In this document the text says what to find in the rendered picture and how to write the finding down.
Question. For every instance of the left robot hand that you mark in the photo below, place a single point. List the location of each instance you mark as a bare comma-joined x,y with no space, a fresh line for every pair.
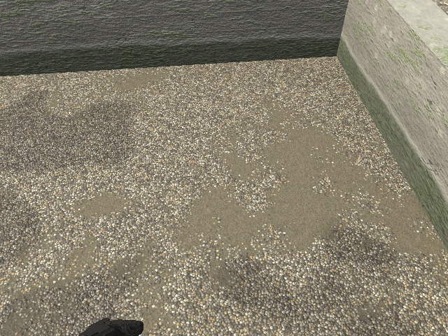
119,327

